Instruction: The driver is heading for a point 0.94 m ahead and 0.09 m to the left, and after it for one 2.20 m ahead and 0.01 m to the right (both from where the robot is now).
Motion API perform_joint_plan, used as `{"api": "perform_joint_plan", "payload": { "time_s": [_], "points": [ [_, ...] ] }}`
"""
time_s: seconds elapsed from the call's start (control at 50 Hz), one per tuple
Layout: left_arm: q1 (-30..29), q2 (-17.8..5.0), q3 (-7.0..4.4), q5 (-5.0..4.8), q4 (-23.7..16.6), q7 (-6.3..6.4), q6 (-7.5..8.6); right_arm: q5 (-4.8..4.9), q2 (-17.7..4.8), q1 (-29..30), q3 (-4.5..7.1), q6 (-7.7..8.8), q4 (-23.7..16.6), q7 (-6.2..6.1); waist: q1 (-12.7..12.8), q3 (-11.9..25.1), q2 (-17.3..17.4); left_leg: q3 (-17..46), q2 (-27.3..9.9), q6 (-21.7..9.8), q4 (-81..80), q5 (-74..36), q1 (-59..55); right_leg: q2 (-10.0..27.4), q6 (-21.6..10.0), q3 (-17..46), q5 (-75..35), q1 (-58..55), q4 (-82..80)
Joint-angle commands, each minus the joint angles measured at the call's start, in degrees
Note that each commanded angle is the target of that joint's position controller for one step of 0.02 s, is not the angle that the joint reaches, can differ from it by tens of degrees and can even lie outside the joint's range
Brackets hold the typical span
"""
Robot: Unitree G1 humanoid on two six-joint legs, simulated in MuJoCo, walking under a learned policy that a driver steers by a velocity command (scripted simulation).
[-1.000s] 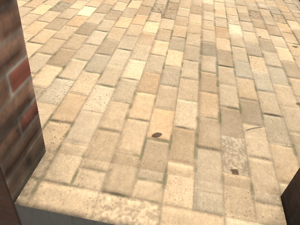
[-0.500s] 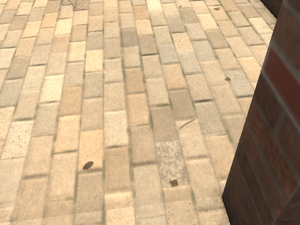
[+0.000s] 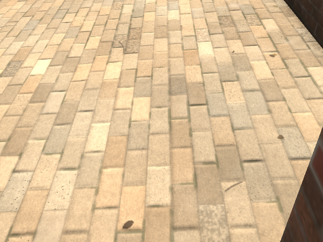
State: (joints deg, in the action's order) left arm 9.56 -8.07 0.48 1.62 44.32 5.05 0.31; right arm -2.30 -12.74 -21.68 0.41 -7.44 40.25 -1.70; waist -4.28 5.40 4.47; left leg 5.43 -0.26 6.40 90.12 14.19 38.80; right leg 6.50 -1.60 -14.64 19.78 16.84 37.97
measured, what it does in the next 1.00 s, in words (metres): climbs: left foot, then right foot 0.22 m higher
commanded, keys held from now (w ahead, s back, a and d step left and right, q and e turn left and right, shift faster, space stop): w+q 0.34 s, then e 0.66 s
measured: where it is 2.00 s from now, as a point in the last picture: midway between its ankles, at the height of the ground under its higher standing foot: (145, 178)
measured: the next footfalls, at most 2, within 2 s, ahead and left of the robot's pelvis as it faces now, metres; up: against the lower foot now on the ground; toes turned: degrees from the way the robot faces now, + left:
left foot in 0.14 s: +0.07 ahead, +0.14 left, +0.00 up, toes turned +8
right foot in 0.62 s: +0.34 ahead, +0.04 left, +0.22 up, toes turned +10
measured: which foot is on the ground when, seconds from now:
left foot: up 0.00-0.12, down 0.14-0.66, up 0.68-1.00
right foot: down 0.00-0.14, up 0.16-0.60, down 0.62-1.00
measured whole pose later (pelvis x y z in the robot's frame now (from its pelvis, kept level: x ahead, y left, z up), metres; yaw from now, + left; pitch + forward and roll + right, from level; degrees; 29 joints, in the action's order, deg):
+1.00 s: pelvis +0.31 +0.09 +0.22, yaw +1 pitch +4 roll +3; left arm 18.0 -11.2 -2.0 0.2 41.7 1.3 0.9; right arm -0.4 -9.9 -7.1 -0.2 1.3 38.3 -5.3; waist 3.0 3.1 -0.8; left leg 3.8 -2.8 2.4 71.3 10.7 46.6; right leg -7.0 -5.9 6.8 17.9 19.6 34.6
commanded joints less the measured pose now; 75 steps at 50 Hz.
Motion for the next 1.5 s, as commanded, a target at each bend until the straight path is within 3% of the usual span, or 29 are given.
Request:
{"api": "perform_joint_plan", "payload": {
  "time_s": [0.02, 0.12, 0.14, 0.16, 0.18, 0.2, 0.24, 0.3, 0.4, 0.46, 0.52, 0.56, 0.62, 0.64, 0.66, 0.68, 0.7, 0.72, 0.76, 0.8, 0.84, 0.94, 1.14, 1.24, 1.26, 1.28, 1.3, 1.36, 1.5],
  "points": [
    [-1.89, -11.73, -4.27, -1.50, -2.70, 0.37, -1.21, 0.38, 2.41, 4.65, -2.53, 1.51, -7.88, 0.71, 2.09, -5.78, -10.92, -4.73, -3.41, -1.95, -27.56, 16.03, 0.46, 13.56, -7.99, 11.19, -5.25, -5.10, -20.46],
    [-2.11, -14.20, -5.65, -4.81, 0.94, -0.81, -0.73, 0.11, -3.22, -3.22, -0.37, 2.65, -6.26, 2.89, 0.64, -2.03, -7.31, -10.46, -1.17, -10.04, -57.65, 6.75, -16.82, 15.91, -10.72, 9.74, -16.97, -7.69, -13.04],
    [-6.76, -14.51, -5.65, -4.71, 0.69, -1.98, -0.25, 1.19, -5.85, -11.75, 1.21, 3.53, -4.58, 3.58, -4.37, 0.24, -3.04, -4.35, -3.53, -12.57, -61.02, -0.88, -25.20, 12.78, -8.42, 6.93, -17.73, -3.11, -3.35],
    [-12.57, -11.32, -4.49, -4.34, -0.35, -2.88, 0.48, 1.31, -11.40, -17.72, 3.01, 4.57, -3.91, 3.86, -7.79, 1.70, 9.78, 15.74, -9.90, -18.17, -67.57, -0.58, -37.58, 2.77, -3.03, 2.85, -4.60, 13.51, 14.97],
    [-10.88, -7.04, -3.62, -3.40, -0.72, -3.38, 0.71, 0.76, -16.90, -16.25, 4.52, 5.96, -6.38, 4.31, -5.34, 1.39, 18.49, 37.29, -14.24, -27.39, -74.40, 17.65, -42.51, -6.99, 0.84, 8.07, 12.15, 30.98, 34.27],
    [-9.54, -5.75, -4.04, -3.53, 1.03, -3.77, 0.71, 0.71, -14.09, -9.15, 3.41, 6.87, -7.75, 4.20, -3.13, -0.66, 14.43, 38.07, -15.48, -29.81, -76.11, 21.55, -41.85, -7.64, 1.35, 14.34, 13.46, 37.51, 54.15],
    [-14.54, -1.63, -1.69, -0.44, -4.02, -8.05, 5.27, 1.42, -8.44, -11.49, 2.28, 9.88, -2.22, 2.47, -1.55, 0.17, -2.04, 36.78, -16.20, -20.26, -74.29, 27.89, -46.41, -4.33, 0.83, 18.25, -9.82, 54.35, 68.24],
    [-12.76, 2.47, 1.37, -0.94, -4.93, -9.82, 7.58, -0.59, 1.35, -14.51, -0.53, 9.13, 2.71, 2.05, -0.07, -0.12, -0.26, 25.06, -10.49, -18.24, -68.77, 8.73, -43.29, -4.51, -0.76, 16.47, -17.26, 62.47, 88.82],
    [-9.21, 4.86, 4.10, -2.69, -6.05, -7.77, 6.01, -1.75, 3.42, -11.40, -1.37, 7.74, 9.75, 2.55, 2.18, -8.50, -0.86, 16.41, -12.02, -16.27, -68.08, -5.63, -31.69, -4.08, -2.17, 18.83, -12.04, 79.34, 114.24],
    [-22.91, 3.10, 5.61, -2.82, -11.99, -5.34, 4.43, -0.65, 6.73, -7.21, -4.05, 6.71, 11.68, 0.93, 1.71, -17.49, 6.32, 7.15, -8.91, -14.71, -82.60, -3.83, -5.64, -3.69, 0.64, 9.97, -16.80, 67.79, 89.28],
    [-22.15, 5.32, 5.77, -3.31, -10.78, -3.56, 2.45, 1.73, 0.92, -13.54, -2.55, 7.05, 16.57, -0.50, 2.17, -9.79, 6.70, 0.60, -9.19, -14.99, -92.71, -21.94, -8.30, -1.18, -0.73, 1.06, -18.00, 42.00, 71.49],
    [-15.54, 1.65, 3.66, -3.14, -8.33, -3.31, 1.52, 2.64, -4.37, -15.67, -1.12, 7.98, 18.09, -0.33, 5.59, 2.82, 8.44, -7.47, -7.36, -13.50, -83.17, -76.07, -21.64, -8.22, -5.36, -1.71, -4.17, 18.21, 53.95],
    [-3.15, -4.84, 0.59, -2.49, -6.27, -6.07, 0.04, 2.33, -10.24, -9.32, 1.20, 9.07, 17.00, -1.49, 12.88, 1.19, 13.89, -6.18, -17.87, -12.73, -66.42, -120.99, -47.71, -9.90, -9.11, 7.30, 15.91, 24.88, 33.40],
    [6.60, -10.94, -1.07, -0.50, -4.46, -7.28, 0.17, 0.48, -11.83, -5.86, 2.04, 9.97, 14.91, -1.59, 15.70, 8.60, 4.24, -5.45, -17.05, -13.42, -56.28, -121.46, -41.91, -8.67, -12.19, 19.40, 5.19, 10.49, 31.10],
    [9.83, -15.20, -2.50, 0.87, -2.92, -7.05, -0.59, -0.34, -9.52, 0.07, 1.92, 11.56, 10.13, -0.61, 16.03, 12.89, -13.19, -3.46, -7.11, -13.73, -41.03, -97.25, -28.34, -4.15, -17.05, 38.70, 9.78, 0.92, 11.58],
    [9.39, -15.91, -2.80, 1.80, -0.68, -5.41, -1.66, -0.21, -1.89, 6.48, 0.55, 12.50, 7.83, 1.73, 13.68, 10.20, -29.95, -1.51, 8.38, -11.80, -11.90, -15.60, -12.29, 2.97, -22.32, 60.58, 8.66, -3.01, -13.29],
    [5.18, -9.43, -1.11, 2.44, 0.38, -4.35, -0.96, 0.89, 2.18, 6.52, 0.46, 13.06, 6.16, 4.56, 8.28, 7.68, -22.93, 6.71, 10.52, -11.54, 16.35, -3.47, -3.45, 4.57, -19.80, 69.91, 12.91, 4.77, -18.83],
    [2.19, -3.46, 0.06, -0.38, 1.44, -4.68, 0.65, 1.13, 5.27, 7.72, -0.37, 12.36, 3.00, 5.80, 4.74, -0.83, -13.04, 8.05, 9.22, -12.34, 24.85, 1.14, 2.51, 5.26, -16.59, 63.86, 13.99, 13.84, -15.05],
    [-2.55, -0.65, 0.23, -2.41, 2.29, -6.36, 3.15, -0.27, 5.17, 3.94, -0.89, 11.69, 1.80, 4.88, -1.55, -7.44, -1.24, 3.60, 2.92, -14.95, 21.62, -2.93, 5.04, -0.64, -8.38, 41.73, 12.53, 21.98, -7.80],
    [-4.13, -3.25, -1.51, -2.41, 2.06, -7.26, 4.10, 1.50, 4.13, 1.81, -1.47, 11.24, 2.37, 2.01, -1.91, -7.13, -0.47, 1.01, -1.08, -13.61, 13.27, -2.03, 5.99, -4.06, -7.36, 30.81, 1.31, 18.42, -7.56],
    [-1.39, -4.95, -1.90, -1.68, 1.44, -7.69, 4.38, 0.91, 2.32, 3.88, -1.27, 10.73, 0.26, -0.68, -1.34, -7.11, -3.32, -1.44, -2.07, -10.88, 5.01, -4.98, 5.10, -6.40, -7.41, 27.17, -13.98, 18.41, -7.88],
    [7.03, -13.77, -5.38, -0.70, -5.95, -3.30, 1.58, 2.22, -1.53, 11.67, 0.79, 9.25, -3.98, -4.62, 4.59, 2.32, -10.67, -4.45, -1.99, -3.51, -16.28, -4.15, 8.24, -2.35, -4.41, 34.27, -40.54, -3.11, -10.28],
    [10.17, -12.81, -5.93, -3.10, -11.34, -3.31, -0.20, 3.44, -2.64, 22.83, 1.93, 10.47, -10.70, -1.18, 7.66, -1.90, -12.61, -0.50, -2.02, -1.39, -38.95, 6.37, 7.22, 3.03, -13.57, 46.67, -15.80, -13.07, -14.50],
    [3.99, -13.17, -5.15, -4.15, -12.38, -5.46, 1.07, 4.62, -7.65, 12.94, 5.32, 13.79, -9.04, -0.64, 0.04, -0.25, -13.02, -2.84, 1.50, -6.00, -68.57, -2.80, -27.35, -4.36, -8.90, 43.43, -21.39, -1.95, -7.90],
    [3.68, -10.09, -3.93, -2.79, -13.41, -5.86, 1.34, 3.64, -11.84, 4.85, 6.58, 14.26, -7.96, -1.34, -1.88, 7.67, -7.49, 3.88, -7.34, -9.48, -66.51, -0.77, -42.98, -7.13, -6.10, 36.98, -14.67, 3.81, 4.20],
    [4.97, -6.65, -2.88, -2.11, -15.47, -5.48, 1.75, 2.26, -16.15, -0.02, 7.43, 14.39, -8.32, -1.68, -1.03, 10.11, 8.43, 26.91, -21.14, -18.01, -68.60, -2.89, -56.75, -16.44, -1.49, 27.29, 7.06, 22.67, 17.89],
    [5.36, -9.86, -3.63, -1.81, -15.22, -4.88, 2.15, 2.54, -13.88, -2.75, 7.31, 14.61, -6.75, -1.06, -0.67, 7.60, 12.64, 40.17, -25.36, -22.16, -71.17, -0.04, -53.37, -12.89, 0.71, 25.56, 15.07, 29.25, 28.42],
    [0.22, -11.27, -4.22, -2.56, -13.87, -4.77, 3.57, 2.34, -7.03, 1.57, 5.11, 13.31, -6.77, -0.60, 1.21, -7.32, 1.91, 20.06, -17.08, -18.33, -73.99, 1.48, -36.22, -8.45, 1.37, 25.14, 1.10, 29.97, 36.22],
    [-8.16, -7.73, -3.36, -1.70, -12.76, -5.75, 5.52, 2.97, -7.27, -0.78, 3.95, 13.87, -1.53, 0.20, 2.40, -7.44, 1.91, 4.60, -11.70, -17.09, -78.57, -20.48, -36.10, -2.00, 1.47, 16.01, -9.94, 33.23, 24.76]
  ]
}}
